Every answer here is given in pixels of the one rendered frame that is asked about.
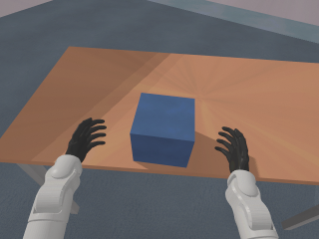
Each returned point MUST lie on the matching carton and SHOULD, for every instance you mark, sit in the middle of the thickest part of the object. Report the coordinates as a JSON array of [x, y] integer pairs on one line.
[[163, 130]]

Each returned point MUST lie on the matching left robot hand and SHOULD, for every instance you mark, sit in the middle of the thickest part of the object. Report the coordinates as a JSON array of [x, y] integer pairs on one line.
[[80, 143]]

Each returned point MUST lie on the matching robot left forearm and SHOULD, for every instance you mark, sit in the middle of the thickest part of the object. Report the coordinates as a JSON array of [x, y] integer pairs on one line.
[[52, 205]]

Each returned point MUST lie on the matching right robot hand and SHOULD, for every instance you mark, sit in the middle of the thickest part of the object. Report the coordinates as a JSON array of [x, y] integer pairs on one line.
[[237, 155]]

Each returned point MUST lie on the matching table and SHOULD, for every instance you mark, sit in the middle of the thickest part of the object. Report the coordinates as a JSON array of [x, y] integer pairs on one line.
[[274, 104]]

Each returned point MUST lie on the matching robot right forearm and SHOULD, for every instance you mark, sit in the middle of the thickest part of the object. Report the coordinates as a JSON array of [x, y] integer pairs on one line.
[[251, 215]]

